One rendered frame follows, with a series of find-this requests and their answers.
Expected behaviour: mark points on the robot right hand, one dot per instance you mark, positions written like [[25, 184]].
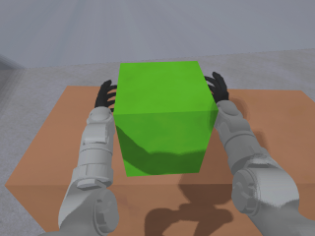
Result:
[[219, 90]]

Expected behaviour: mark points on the robot left forearm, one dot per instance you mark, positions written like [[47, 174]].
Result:
[[94, 170]]

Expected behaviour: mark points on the robot left upper arm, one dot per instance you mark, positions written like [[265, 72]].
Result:
[[87, 213]]

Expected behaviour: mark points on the robot right forearm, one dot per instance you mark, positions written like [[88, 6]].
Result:
[[239, 142]]

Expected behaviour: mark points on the robot right upper arm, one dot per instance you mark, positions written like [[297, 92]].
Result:
[[268, 196]]

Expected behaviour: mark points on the carton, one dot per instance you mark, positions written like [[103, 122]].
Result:
[[164, 114]]

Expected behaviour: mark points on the robot left hand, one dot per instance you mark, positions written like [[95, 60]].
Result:
[[103, 96]]

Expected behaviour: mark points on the pedestal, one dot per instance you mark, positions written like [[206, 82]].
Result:
[[184, 204]]

